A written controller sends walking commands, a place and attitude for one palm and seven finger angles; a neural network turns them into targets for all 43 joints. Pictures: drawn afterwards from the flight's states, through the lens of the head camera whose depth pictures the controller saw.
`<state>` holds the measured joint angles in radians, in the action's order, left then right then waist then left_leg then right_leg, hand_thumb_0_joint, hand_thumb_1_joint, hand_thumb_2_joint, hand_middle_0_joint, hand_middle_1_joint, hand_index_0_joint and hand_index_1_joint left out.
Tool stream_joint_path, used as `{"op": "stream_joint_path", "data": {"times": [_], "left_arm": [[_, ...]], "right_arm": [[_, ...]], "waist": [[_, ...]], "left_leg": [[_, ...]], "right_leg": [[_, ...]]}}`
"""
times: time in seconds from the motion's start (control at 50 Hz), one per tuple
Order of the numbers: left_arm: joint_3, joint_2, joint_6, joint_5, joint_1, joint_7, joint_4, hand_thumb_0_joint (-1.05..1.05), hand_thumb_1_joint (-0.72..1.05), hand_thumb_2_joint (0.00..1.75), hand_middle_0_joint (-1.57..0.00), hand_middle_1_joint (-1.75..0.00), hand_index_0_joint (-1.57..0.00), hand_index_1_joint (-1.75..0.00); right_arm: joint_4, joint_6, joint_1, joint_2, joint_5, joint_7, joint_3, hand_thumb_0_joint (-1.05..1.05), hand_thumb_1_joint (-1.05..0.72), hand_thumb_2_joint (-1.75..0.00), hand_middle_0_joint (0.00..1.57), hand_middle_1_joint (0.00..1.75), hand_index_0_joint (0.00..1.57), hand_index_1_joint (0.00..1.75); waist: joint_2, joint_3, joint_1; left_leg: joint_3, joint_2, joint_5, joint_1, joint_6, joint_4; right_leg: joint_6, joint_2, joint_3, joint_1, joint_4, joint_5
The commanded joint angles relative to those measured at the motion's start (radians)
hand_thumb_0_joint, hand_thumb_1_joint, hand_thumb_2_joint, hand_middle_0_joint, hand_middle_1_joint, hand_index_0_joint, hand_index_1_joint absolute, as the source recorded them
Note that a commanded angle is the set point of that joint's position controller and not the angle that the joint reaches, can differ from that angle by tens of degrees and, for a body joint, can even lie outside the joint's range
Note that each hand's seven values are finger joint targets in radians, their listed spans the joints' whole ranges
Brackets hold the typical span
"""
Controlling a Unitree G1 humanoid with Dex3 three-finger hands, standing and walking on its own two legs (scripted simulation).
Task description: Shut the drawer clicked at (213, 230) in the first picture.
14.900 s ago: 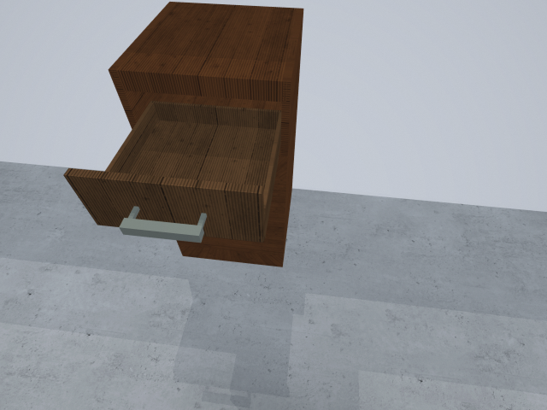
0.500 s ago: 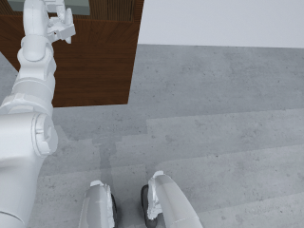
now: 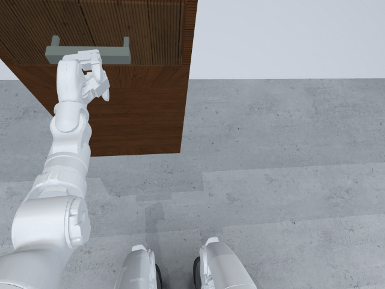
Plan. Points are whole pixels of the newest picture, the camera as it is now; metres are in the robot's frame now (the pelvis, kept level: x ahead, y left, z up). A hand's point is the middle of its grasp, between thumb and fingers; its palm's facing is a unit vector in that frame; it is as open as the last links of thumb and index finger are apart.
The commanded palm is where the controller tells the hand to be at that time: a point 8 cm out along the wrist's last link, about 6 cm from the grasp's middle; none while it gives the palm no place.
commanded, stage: draw the hand back to the body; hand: left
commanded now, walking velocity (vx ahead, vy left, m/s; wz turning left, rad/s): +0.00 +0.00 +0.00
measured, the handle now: (90, 48) +0.61 +0.16 +0.04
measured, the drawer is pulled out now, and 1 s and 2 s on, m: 0.00 0.00 0.00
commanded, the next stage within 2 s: step back with the hand held close in 1.30 s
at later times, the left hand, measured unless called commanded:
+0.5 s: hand (50, 143) +0.34 +0.16 +0.15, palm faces +0.02 -0.99 -0.14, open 3.3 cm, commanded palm +0.31 +0.22 +0.16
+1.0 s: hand out of the picture +0.22 +0.22 +0.24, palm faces +0.35 -0.87 -0.33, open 3.3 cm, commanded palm +0.17 +0.27 +0.26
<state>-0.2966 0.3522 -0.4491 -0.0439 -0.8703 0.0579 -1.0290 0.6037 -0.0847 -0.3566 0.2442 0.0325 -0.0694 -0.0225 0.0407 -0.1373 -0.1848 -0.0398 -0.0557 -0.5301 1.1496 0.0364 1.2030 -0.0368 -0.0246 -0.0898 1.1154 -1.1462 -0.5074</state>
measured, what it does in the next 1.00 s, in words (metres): rises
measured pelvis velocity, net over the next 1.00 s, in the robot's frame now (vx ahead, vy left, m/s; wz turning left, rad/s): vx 0.02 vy -0.01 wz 0.04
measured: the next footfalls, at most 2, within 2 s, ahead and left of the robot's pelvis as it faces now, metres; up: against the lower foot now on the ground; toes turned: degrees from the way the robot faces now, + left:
none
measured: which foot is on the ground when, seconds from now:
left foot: down 0.00-1.00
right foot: down 0.00-1.00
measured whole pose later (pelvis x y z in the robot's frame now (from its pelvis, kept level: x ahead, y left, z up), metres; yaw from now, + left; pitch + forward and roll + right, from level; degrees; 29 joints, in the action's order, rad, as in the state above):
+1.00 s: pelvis +0.02 -0.01 +0.11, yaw +2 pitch -4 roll +0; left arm -0.19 0.32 -0.06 -0.08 0.41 -0.09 0.32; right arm 0.60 0.03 -0.19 0.23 -0.01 0.06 -0.04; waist 0.07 0.01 0.05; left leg -0.05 -0.01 -0.25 0.09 0.02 0.42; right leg -0.04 -0.02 -0.06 0.07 -0.39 -0.25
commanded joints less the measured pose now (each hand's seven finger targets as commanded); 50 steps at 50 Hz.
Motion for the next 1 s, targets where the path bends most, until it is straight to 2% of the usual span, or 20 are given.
{"op": "stream_joint_path", "data": {"times": [0.0,0.04,0.06,0.12,0.16,0.24,0.26,0.3,0.4,0.42,0.44,0.46,0.5,0.56,0.58,0.7,0.78,0.84,0.88,0.98], "left_arm": [[0.028,0.113,-0.035,-0.058,-0.127,0.023,0.454,0.00,0.90,0.90,-1.40,-1.60,-1.40,-1.60],[0.023,0.117,0.017,-0.080,0.001,0.024,0.522,0.00,0.90,0.90,-1.40,-1.60,-1.40,-1.60],[0.044,0.092,0.035,-0.090,0.027,0.024,0.562,0.00,0.90,0.90,-1.40,-1.60,-1.40,-1.60],[0.031,0.103,0.041,-0.114,0.108,0.010,0.697,0.00,0.90,0.90,-1.40,-1.60,-1.40,-1.60],[0.075,0.060,0.032,-0.121,0.158,0.013,0.755,0.00,0.90,0.90,-1.40,-1.60,-1.40,-1.60],[0.129,0.015,0.042,-0.134,0.305,0.055,0.779,0.00,0.90,0.90,-1.40,-1.60,-1.40,-1.60],[0.144,0.003,0.054,-0.141,0.330,0.068,0.778,0.00,0.90,0.90,-1.40,-1.60,-1.40,-1.60],[0.138,0.015,0.076,-0.154,0.385,0.093,0.820,0.00,0.90,0.90,-1.40,-1.60,-1.40,-1.60],[0.109,0.041,0.126,-0.194,0.501,0.122,0.933,0.00,0.90,0.90,-1.40,-1.60,-1.40,-1.60],[0.146,0.113,0.172,-0.088,0.535,0.023,1.012,0.00,0.90,0.90,-1.40,-1.60,-1.40,-1.60],[0.175,0.062,0.203,-0.078,0.552,-0.028,1.062,0.00,0.90,0.90,-1.40,-1.60,-1.40,-1.60],[0.195,0.045,0.231,-0.064,0.588,-0.063,1.077,0.00,0.90,0.90,-1.40,-1.60,-1.40,-1.60],[0.182,0.065,0.270,-0.048,0.606,-0.109,1.093,0.00,0.90,0.90,-1.40,-1.60,-1.40,-1.60],[0.158,0.085,0.300,-0.032,0.646,-0.148,1.183,0.00,0.90,0.90,-1.40,-1.60,-1.40,-1.60],[0.142,0.103,0.310,-0.031,0.684,-0.154,1.201,0.00,0.90,0.90,-1.40,-1.60,-1.40,-1.60],[0.138,0.069,0.346,-0.030,0.867,-0.159,1.308,0.00,0.90,0.90,-1.40,-1.60,-1.40,-1.60],[0.085,0.101,0.344,-0.030,0.971,-0.161,1.418,0.00,0.90,0.90,-1.40,-1.60,-1.40,-1.60],[0.055,0.107,0.335,-0.029,1.046,-0.163,1.510,0.00,0.90,0.90,-1.40,-1.60,-1.40,-1.60],[0.021,0.122,0.335,-0.032,1.119,-0.163,1.522,0.00,0.90,0.90,-1.40,-1.60,-1.40,-1.60],[-0.040,0.150,0.309,-0.035,1.217,-0.169,1.633,0.00,0.90,0.90,-1.40,-1.60,-1.40,-1.60]], "right_arm": [[-0.103,0.000,-0.163,0.166,-0.028,0.002,0.075,0.00,-0.90,-0.90,0.20,0.30,0.20,0.30],[-0.122,-0.003,-0.147,0.165,-0.044,0.008,0.077,0.00,-0.90,-0.90,0.20,0.30,0.20,0.30],[-0.130,-0.001,-0.131,0.161,-0.053,0.014,0.075,0.00,-0.90,-0.90,0.20,0.30,0.20,0.30],[-0.140,0.020,-0.097,0.155,-0.061,0.032,0.072,0.00,-0.90,-0.90,0.20,0.30,0.20,0.30],[-0.138,0.038,-0.073,0.147,-0.065,0.039,0.070,0.00,-0.90,-0.90,0.20,0.30,0.20,0.30],[-0.143,0.062,-0.022,0.145,-0.074,0.047,0.065,0.00,-0.90,-0.90,0.20,0.30,0.20,0.30],[-0.145,0.065,-0.009,0.147,-0.077,0.051,0.065,0.00,-0.90,-0.90,0.20,0.30,0.20,0.30],[-0.165,0.076,0.020,0.147,-0.081,0.056,0.062,0.00,-0.90,-0.90,0.20,0.30,0.20,0.30],[-0.206,0.107,0.105,0.142,-0.091,0.074,0.045,0.00,-0.90,-0.90,0.20,0.30,0.20,0.30],[-0.223,0.077,0.192,0.121,-0.093,0.096,0.050,0.00,-0.90,-0.90,0.20,0.30,0.20,0.30],[-0.241,0.073,0.200,0.111,-0.091,0.110,0.044,0.00,-0.90,-0.90,0.20,0.30,0.20,0.30],[-0.238,0.070,0.215,0.110,-0.091,0.121,0.037,0.00,-0.90,-0.90,0.20,0.30,0.20,0.30],[-0.226,0.068,0.239,0.109,-0.086,0.139,0.026,0.00,-0.90,-0.90,0.20,0.30,0.20,0.30],[-0.217,0.080,0.263,0.101,-0.079,0.155,0.015,0.00,-0.90,-0.90,0.20,0.30,0.20,0.30],[-0.210,0.085,0.273,0.104,-0.074,0.159,0.013,0.00,-0.90,-0.90,0.20,0.30,0.20,0.30],[-0.193,0.113,0.305,0.092,-0.061,0.153,0.001,0.00,-0.90,-0.90,0.20,0.30,0.20,0.30],[-0.183,0.137,0.315,0.095,-0.049,0.145,0.006,0.00,-0.90,-0.90,0.20,0.30,0.20,0.30],[-0.184,0.153,0.314,0.087,-0.045,0.138,0.009,0.00,-0.90,-0.90,0.20,0.30,0.20,0.30],[-0.176,0.162,0.317,0.090,-0.041,0.136,0.013,0.00,-0.90,-0.90,0.20,0.30,0.20,0.30],[-0.170,0.194,0.319,0.089,-0.040,0.133,0.025,0.00,-0.90,-0.90,0.20,0.30,0.20,0.30]], "waist": [[0.128,-0.705,0.060],[0.037,-0.612,0.073],[-0.005,-0.559,0.066],[0.002,-0.507,0.086],[-0.009,-0.450,0.078],[0.040,-0.343,0.090],[0.002,-0.315,0.085],[0.041,-0.313,0.110],[-0.019,-0.241,0.134],[-0.021,-0.232,0.184],[-0.009,-0.195,0.161],[-0.007,-0.165,0.169],[-0.033,-0.101,0.168],[-0.019,-0.094,0.182],[-0.022,-0.087,0.191],[-0.014,0.010,0.207],[-0.018,0.029,0.219],[0.022,0.029,0.223],[-0.008,0.071,0.229],[0.004,0.095,0.236]], "left_leg": [[0.072,0.034,0.702,-0.608,-0.011,-0.168],[0.053,0.039,0.659,-0.553,-0.003,-0.215],[0.043,0.042,0.617,-0.533,0.003,-0.237],[0.027,0.049,0.601,-0.561,0.004,-0.285],[0.024,0.049,0.581,-0.595,0.004,-0.311],[0.032,0.045,0.579,-0.668,-0.001,-0.358],[0.034,0.044,0.555,-0.674,0.000,-0.371],[0.038,0.045,0.575,-0.712,-0.002,-0.397],[0.037,0.054,0.484,-0.718,0.002,-0.460],[0.022,0.051,0.443,-0.776,-0.001,-0.529],[0.023,0.048,0.408,-0.804,-0.002,-0.561],[0.026,0.044,0.389,-0.819,-0.002,-0.588],[0.031,0.043,0.362,-0.848,0.003,-0.631],[0.034,0.040,0.398,-0.938,0.005,-0.689],[0.033,0.041,0.414,-0.954,0.008,-0.705],[0.030,0.040,0.448,-1.034,0.005,-0.792],[0.030,0.040,0.479,-1.070,0.004,-0.821],[0.028,0.038,0.508,-1.091,0.001,-0.830],[0.029,0.039,0.502,-1.076,0.000,-0.833],[0.027,0.039,0.474,-1.082,0.002,-0.829]], "right_leg": [[0.012,-0.026,0.064,-0.451,0.172,0.625],[0.020,-0.027,0.067,-0.548,0.217,0.675],[0.024,-0.025,0.068,-0.577,0.240,0.680],[0.026,-0.017,0.076,-0.653,0.278,0.712],[0.028,-0.017,0.073,-0.659,0.305,0.695],[0.024,-0.013,0.063,-0.630,0.350,0.626],[0.025,-0.013,0.058,-0.633,0.365,0.608],[0.020,-0.008,0.054,-0.659,0.377,0.601],[0.019,-0.001,0.054,-0.735,0.432,0.568],[0.013,0.027,0.104,-0.779,0.506,0.491],[0.015,0.032,0.101,-0.782,0.538,0.451],[0.013,0.034,0.096,-0.797,0.560,0.422],[0.016,0.032,0.100,-0.816,0.610,0.394],[0.011,0.034,0.088,-0.879,0.654,0.420],[0.011,0.032,0.091,-0.903,0.673,0.433],[0.011,0.031,0.082,-0.969,0.759,0.449],[0.010,0.026,0.081,-1.006,0.801,0.469],[0.009,0.030,0.079,-1.029,0.803,0.496],[0.010,0.026,0.079,-1.023,0.823,0.486],[0.013,0.029,0.087,-1.009,0.849,0.446]]}}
